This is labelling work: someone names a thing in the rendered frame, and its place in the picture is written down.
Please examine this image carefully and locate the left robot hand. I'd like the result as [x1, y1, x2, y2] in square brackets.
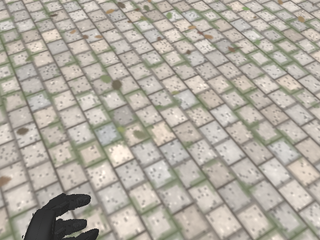
[22, 193, 99, 240]

